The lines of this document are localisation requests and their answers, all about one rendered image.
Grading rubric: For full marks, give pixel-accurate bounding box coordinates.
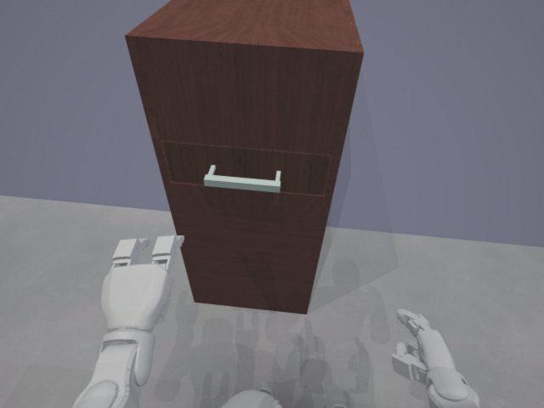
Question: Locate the robot left thigh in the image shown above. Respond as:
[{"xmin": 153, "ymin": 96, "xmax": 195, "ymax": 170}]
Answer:
[{"xmin": 221, "ymin": 390, "xmax": 282, "ymax": 408}]

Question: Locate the robot left shin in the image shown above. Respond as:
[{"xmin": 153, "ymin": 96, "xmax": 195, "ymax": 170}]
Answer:
[{"xmin": 258, "ymin": 388, "xmax": 273, "ymax": 397}]

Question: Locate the left robot hand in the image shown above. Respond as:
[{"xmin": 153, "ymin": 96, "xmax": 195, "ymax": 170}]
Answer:
[{"xmin": 101, "ymin": 235, "xmax": 184, "ymax": 332}]

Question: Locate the robot left forearm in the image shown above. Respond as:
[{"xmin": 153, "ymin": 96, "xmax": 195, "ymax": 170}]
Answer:
[{"xmin": 72, "ymin": 329, "xmax": 156, "ymax": 408}]

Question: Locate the robot right forearm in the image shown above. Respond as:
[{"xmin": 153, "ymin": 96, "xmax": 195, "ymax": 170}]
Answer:
[{"xmin": 426, "ymin": 367, "xmax": 480, "ymax": 408}]

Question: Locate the drawer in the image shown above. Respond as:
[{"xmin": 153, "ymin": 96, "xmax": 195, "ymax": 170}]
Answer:
[{"xmin": 163, "ymin": 140, "xmax": 330, "ymax": 195}]

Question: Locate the right robot hand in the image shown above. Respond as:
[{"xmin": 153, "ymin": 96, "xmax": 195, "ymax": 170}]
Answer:
[{"xmin": 391, "ymin": 309, "xmax": 456, "ymax": 385}]

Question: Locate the handle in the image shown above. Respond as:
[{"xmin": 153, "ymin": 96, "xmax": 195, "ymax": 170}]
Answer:
[{"xmin": 204, "ymin": 165, "xmax": 281, "ymax": 193}]

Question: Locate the cabinet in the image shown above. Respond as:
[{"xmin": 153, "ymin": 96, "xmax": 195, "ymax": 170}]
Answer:
[{"xmin": 125, "ymin": 0, "xmax": 364, "ymax": 315}]

